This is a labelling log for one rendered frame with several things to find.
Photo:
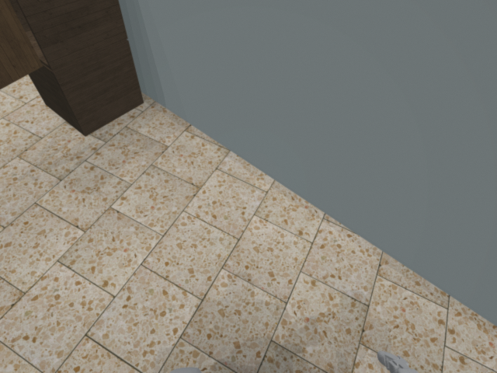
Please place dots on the robot right hand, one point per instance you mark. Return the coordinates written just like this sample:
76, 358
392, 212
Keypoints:
395, 364

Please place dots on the cupboard door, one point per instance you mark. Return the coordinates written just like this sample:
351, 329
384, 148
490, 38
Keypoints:
17, 55

